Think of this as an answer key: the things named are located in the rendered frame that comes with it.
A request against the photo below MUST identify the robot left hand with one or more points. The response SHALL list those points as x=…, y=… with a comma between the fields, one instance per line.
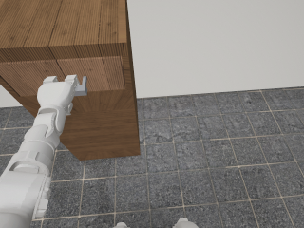
x=53, y=92

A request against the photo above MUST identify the robot right shin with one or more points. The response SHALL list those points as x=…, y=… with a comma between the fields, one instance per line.
x=182, y=219

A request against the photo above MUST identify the handle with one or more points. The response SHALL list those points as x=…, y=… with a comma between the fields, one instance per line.
x=81, y=90

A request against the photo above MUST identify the left robot forearm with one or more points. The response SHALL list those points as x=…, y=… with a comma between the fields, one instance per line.
x=38, y=147

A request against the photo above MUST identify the robot left shin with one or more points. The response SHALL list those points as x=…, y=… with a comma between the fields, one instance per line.
x=121, y=224

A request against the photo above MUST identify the left robot upper arm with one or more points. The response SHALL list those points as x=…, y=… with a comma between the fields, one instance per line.
x=24, y=196

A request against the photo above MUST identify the robot shin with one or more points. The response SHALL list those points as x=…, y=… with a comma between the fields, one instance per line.
x=182, y=219
x=121, y=224

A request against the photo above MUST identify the cabinet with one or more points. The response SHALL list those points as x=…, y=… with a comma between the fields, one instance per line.
x=103, y=124

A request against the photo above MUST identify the drawer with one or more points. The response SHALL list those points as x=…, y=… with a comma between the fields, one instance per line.
x=103, y=73

